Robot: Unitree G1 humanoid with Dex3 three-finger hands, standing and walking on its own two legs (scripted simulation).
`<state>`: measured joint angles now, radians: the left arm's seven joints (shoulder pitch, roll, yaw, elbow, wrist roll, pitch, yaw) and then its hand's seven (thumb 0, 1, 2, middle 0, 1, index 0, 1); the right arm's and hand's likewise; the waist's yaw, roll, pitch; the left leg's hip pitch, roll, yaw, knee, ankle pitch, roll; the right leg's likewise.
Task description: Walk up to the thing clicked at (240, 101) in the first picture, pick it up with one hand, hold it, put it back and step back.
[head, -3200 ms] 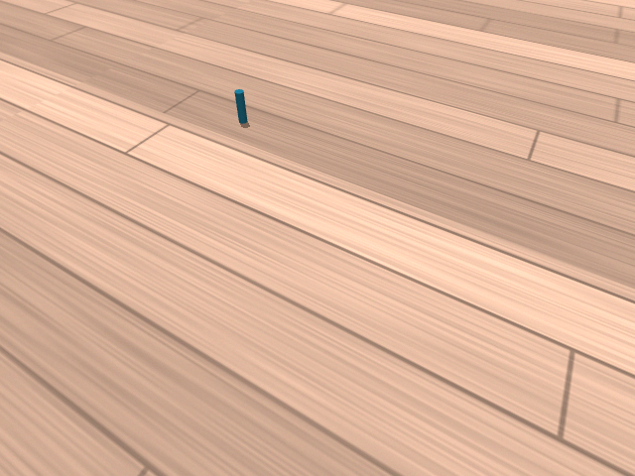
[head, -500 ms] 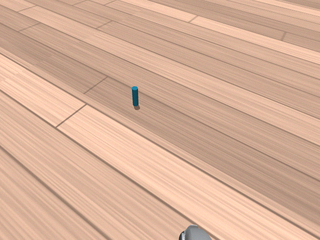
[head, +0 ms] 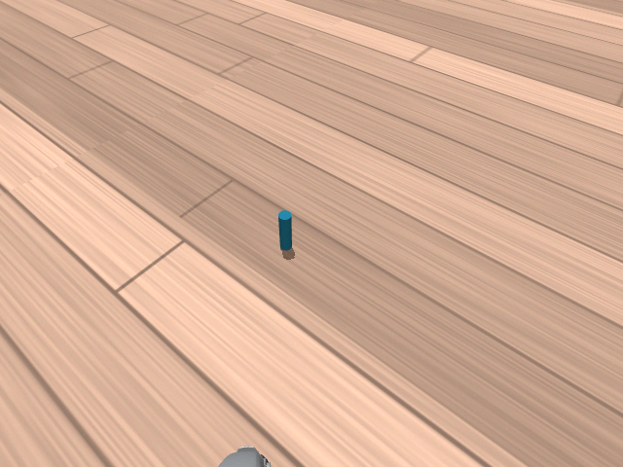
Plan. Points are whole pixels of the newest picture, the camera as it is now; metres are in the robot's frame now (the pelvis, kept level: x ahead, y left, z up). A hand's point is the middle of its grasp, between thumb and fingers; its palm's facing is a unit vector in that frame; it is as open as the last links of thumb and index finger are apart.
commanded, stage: walk up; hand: left
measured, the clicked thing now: (285, 231) +1.06 +0.14 -0.67
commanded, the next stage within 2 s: none
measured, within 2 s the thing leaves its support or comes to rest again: neither
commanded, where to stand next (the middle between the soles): +0.74 -0.04 m, yaw +1 degrees
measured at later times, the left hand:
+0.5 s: hand (163, 351) +0.32 +0.26 -0.13, palm faces -0.10 -0.92 -0.38, open 7.4 cm
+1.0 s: hand (191, 294) +0.44 +0.25 -0.16, palm faces -0.01 -0.94 -0.35, open 7.4 cm
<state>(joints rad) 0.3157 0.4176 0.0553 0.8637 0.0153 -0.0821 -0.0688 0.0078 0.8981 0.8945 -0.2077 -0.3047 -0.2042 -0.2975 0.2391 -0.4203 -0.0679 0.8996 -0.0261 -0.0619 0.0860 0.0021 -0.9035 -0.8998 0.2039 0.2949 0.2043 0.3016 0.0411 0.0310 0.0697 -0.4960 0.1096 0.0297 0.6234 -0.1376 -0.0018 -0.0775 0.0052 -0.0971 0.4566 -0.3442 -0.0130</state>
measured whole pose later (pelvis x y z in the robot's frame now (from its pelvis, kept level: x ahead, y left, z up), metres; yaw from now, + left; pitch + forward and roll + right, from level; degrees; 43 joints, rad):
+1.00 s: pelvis +0.42 -0.02 -0.02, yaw +1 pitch -3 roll +0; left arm 0.34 0.43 0.05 0.88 0.01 -0.05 -0.04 0.01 0.90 0.89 -0.21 -0.30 -0.20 -0.30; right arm 0.26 -0.41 -0.07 0.88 -0.03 -0.09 0.07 0.00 -0.90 -0.90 0.21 0.30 0.21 0.30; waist 0.02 -0.03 0.08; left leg -0.39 0.04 0.08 0.65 -0.21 0.02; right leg -0.21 -0.07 -0.05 0.85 -0.47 -0.03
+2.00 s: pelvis +0.66 -0.05 -0.01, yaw +0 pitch -2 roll +0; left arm 0.28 0.41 0.04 0.95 0.02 -0.03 -0.01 0.01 0.90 0.89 -0.21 -0.30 -0.20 -0.30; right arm 0.21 -0.40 -0.03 0.89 -0.02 -0.02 0.03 0.00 -0.90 -0.90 0.21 0.30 0.21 0.30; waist -0.01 -0.01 0.08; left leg -0.37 0.04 0.04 0.67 -0.26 0.01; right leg -0.34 -0.04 -0.02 0.69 -0.34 -0.02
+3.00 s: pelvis +0.71 -0.04 +0.01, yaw +2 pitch -2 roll +0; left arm 0.09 0.35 0.01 1.18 0.01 -0.01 -0.02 0.01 0.90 0.89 -0.20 -0.30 -0.20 -0.30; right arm 0.08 -0.35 0.00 1.17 -0.01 -0.02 0.01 0.00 -0.90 -0.90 0.21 0.30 0.21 0.30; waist 0.01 0.00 0.05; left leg -0.15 0.01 -0.02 0.35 -0.16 -0.01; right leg -0.10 -0.05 -0.06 0.32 -0.19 0.03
